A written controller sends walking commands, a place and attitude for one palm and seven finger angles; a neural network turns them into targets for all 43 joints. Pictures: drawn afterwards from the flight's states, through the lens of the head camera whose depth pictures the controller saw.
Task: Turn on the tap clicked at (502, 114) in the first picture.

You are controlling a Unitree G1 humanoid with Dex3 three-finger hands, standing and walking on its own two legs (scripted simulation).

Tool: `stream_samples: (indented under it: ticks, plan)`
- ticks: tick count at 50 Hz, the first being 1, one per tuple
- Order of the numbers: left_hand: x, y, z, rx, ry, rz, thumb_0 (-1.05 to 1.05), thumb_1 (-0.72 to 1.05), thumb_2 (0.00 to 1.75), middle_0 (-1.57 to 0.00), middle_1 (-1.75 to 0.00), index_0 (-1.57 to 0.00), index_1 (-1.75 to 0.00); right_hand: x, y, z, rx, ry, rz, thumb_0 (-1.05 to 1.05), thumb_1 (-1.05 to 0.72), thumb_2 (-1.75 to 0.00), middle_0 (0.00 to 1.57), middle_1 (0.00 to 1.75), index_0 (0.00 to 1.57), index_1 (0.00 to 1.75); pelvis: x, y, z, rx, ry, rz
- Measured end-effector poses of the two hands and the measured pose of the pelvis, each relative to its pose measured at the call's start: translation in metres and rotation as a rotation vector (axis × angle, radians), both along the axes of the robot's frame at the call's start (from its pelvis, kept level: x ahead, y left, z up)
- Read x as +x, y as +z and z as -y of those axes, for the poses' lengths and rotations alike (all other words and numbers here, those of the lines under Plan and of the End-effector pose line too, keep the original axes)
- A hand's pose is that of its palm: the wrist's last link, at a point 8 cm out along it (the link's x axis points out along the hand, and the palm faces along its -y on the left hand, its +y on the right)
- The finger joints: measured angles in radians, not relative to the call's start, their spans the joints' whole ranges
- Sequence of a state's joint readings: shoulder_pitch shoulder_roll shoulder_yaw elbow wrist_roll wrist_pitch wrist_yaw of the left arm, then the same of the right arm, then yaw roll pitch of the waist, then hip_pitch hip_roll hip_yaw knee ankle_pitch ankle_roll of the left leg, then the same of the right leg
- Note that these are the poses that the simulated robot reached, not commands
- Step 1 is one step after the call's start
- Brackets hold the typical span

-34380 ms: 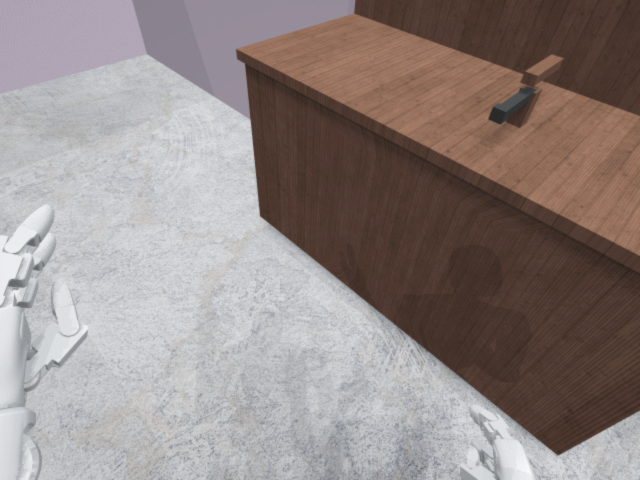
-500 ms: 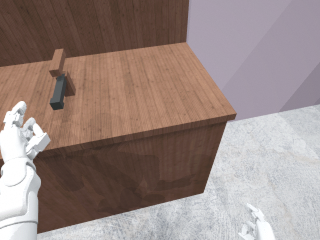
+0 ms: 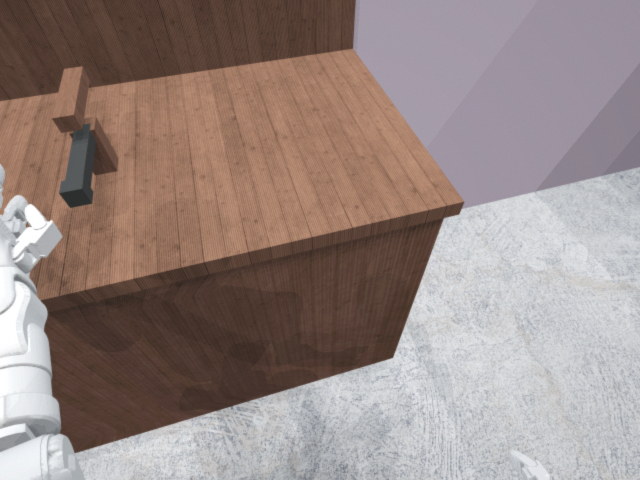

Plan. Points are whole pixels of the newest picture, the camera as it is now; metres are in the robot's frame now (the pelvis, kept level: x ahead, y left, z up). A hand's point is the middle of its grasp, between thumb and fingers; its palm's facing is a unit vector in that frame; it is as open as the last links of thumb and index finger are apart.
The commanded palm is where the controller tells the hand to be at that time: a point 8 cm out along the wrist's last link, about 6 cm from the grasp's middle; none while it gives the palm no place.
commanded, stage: reach beside the lever's end, fingers flat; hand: left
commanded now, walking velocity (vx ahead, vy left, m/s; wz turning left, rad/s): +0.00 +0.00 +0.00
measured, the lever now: (76, 192) +0.44 +0.36 +0.11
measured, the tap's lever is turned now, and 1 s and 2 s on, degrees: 0 0 12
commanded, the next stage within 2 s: push the lever round in 0.72 s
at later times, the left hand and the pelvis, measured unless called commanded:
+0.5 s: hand (54, 205) +0.42 +0.38 +0.10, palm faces +0.53 -0.84 -0.07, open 7.8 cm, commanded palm +0.37 +0.41 +0.10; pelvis +0.00 +0.02 -0.01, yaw -1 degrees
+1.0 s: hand (45, 219) +0.40 +0.38 +0.10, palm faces +0.54 -0.84 -0.06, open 7.8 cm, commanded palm +0.36 +0.40 +0.11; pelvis +0.01 +0.02 -0.01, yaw +0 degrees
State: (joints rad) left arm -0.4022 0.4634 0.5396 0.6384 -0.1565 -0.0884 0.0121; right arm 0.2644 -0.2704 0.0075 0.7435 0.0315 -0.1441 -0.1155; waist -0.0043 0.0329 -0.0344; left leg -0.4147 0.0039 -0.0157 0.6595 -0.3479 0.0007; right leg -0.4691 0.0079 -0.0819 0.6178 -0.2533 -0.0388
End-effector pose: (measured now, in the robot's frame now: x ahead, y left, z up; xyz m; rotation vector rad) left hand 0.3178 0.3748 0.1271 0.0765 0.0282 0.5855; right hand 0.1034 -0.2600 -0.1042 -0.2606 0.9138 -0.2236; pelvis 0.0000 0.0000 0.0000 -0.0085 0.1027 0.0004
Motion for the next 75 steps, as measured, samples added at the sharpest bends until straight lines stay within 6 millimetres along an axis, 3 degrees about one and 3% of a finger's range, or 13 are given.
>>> stream_samples:
  ticks: [7, 15, 24, 32, 45, 51, 60, 75]
  plan:
    - [0.018, -0.015, -0.016, -0.028, 0.031, -0.036, 0.01, 0.90, 0.90, -0.16, -0.17, -0.16, -0.17, -0.026, -0.004, 0.000, -0.012, -0.022, -0.078, 0.01, -0.90, -0.90, 0.21, 0.30, 0.20, 0.30, -0.002, -0.003, -0.004, -0.004, -0.005, -0.032]
    - [0.040, -0.012, -0.031, 0.010, 0.013, 0.008, 0.02, 0.90, 0.90, -0.15, -0.16, -0.15, -0.16, -0.055, -0.009, -0.001, -0.030, -0.042, -0.177, 0.01, -0.90, -0.90, 0.21, 0.30, 0.20, 0.30, -0.003, -0.008, -0.010, -0.014, -0.008, -0.072]
    - [0.060, -0.024, -0.041, -0.020, -0.020, -0.014, 0.01, 0.90, 0.90, -0.15, -0.15, -0.15, -0.15, -0.073, -0.006, -0.007, -0.040, -0.077, -0.249, 0.01, -0.90, -0.90, 0.21, 0.30, 0.20, 0.30, 0.003, -0.009, -0.020, -0.022, -0.019, -0.112]
    - [0.055, -0.031, -0.044, -0.011, -0.018, 0.009, 0.02, 0.90, 0.90, -0.15, -0.15, -0.15, -0.15, -0.065, -0.005, -0.017, -0.027, -0.085, -0.252, 0.01, -0.90, -0.90, 0.21, 0.30, 0.20, 0.30, 0.012, -0.009, -0.028, -0.031, -0.025, -0.112]
    - [0.034, -0.021, -0.043, -0.021, -0.005, -0.002, 0.02, 0.90, 0.90, -0.15, -0.15, -0.15, -0.15, -0.008, -0.003, -0.033, 0.010, -0.011, -0.105, 0.01, -0.90, -0.90, 0.21, 0.30, 0.20, 0.30, 0.014, -0.006, -0.028, -0.032, -0.007, -0.078]
    - [0.031, -0.020, -0.034, -0.016, -0.013, 0.009, 0.01, 0.90, 0.90, -0.15, -0.15, -0.15, -0.15, 0.005, -0.003, -0.031, 0.004, 0.027, -0.078, 0.01, -0.90, -0.90, 0.21, 0.30, 0.20, 0.30, 0.009, -0.007, -0.023, -0.029, 0.006, -0.072]
    - [0.044, -0.019, -0.009, -0.019, -0.036, 0.007, 0.01, 0.90, 0.90, -0.15, -0.15, -0.15, -0.15, -0.007, -0.005, -0.017, -0.003, 0.012, -0.092, 0.01, -0.90, -0.90, 0.21, 0.30, 0.20, 0.30, 0.006, -0.007, -0.014, -0.021, 0.003, -0.073]
    - [0.046, -0.019, -0.005, -0.005, 0.000, -0.003, 0.02, 0.91, 0.91, -0.15, -0.15, -0.15, -0.15, -0.052, -0.011, 0.008, -0.015, -0.053, -0.194, 0.01, -0.91, -0.90, 0.21, 0.30, 0.20, 0.30, 0.002, -0.008, -0.001, -0.014, -0.005, -0.076]
